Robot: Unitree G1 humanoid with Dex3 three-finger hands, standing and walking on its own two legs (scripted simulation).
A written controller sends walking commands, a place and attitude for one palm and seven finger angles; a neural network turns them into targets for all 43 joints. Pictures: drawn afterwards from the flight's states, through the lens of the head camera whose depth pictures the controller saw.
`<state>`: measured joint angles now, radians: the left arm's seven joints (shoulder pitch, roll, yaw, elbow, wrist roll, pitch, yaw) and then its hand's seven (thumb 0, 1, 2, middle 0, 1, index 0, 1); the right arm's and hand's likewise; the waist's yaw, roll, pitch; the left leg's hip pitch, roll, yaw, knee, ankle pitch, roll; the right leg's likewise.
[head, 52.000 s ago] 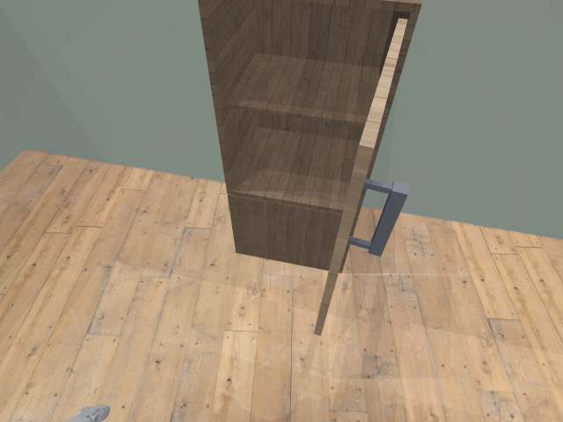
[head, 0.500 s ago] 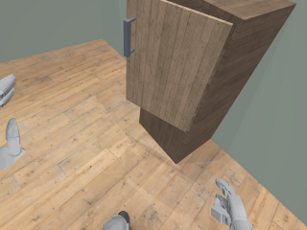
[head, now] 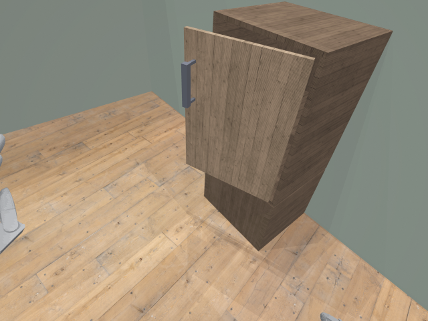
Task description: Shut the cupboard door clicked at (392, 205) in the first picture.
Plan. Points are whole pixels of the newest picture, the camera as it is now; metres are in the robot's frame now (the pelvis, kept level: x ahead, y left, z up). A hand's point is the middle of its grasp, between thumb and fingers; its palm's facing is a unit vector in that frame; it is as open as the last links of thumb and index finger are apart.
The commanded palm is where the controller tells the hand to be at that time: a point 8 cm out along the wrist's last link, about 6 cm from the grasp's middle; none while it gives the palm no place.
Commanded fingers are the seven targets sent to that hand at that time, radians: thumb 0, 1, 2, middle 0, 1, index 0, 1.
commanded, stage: stop stepping back and stand still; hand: left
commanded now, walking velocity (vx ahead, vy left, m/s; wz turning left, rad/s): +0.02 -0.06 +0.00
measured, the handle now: (189, 83) +0.85 +0.12 +0.07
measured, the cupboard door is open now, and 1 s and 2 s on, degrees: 20 20 20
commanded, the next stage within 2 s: let the arm hang, fingers relaxed in 0.18 s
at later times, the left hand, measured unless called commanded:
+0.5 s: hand out of the picture +0.15 +0.22 -0.11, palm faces +0.03 -0.95 -0.31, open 7.4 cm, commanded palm none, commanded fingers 0.00 0.90 0.90 -0.20 -0.30 -0.20 -0.30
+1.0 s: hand out of the picture -0.04 +0.18 -0.16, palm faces +0.04 -0.97 -0.23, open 7.4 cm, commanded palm none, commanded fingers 0.00 0.90 0.90 -0.20 -0.30 -0.20 -0.30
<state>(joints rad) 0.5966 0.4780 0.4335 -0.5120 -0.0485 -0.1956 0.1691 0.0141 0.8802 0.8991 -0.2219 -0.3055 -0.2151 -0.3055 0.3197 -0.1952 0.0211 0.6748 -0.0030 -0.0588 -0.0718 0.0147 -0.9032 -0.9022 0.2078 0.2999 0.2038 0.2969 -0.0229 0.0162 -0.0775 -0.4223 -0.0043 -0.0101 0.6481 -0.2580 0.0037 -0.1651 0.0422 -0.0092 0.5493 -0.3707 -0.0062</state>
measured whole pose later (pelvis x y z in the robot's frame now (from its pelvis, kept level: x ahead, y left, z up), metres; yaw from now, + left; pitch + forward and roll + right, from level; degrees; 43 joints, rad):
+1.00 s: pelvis +0.02 -0.01 +0.02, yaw +1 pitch -2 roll -1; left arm 0.37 0.18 0.00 1.17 0.00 0.01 0.04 0.01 0.91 0.90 -0.20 -0.30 -0.20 -0.30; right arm 0.29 -0.15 0.02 1.12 -0.01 0.02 -0.03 0.01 -0.91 -0.90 0.20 0.30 0.20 0.30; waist -0.01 0.02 0.03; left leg -0.25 -0.04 0.01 0.40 -0.12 0.04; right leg -0.06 0.07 -0.03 0.37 -0.28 -0.06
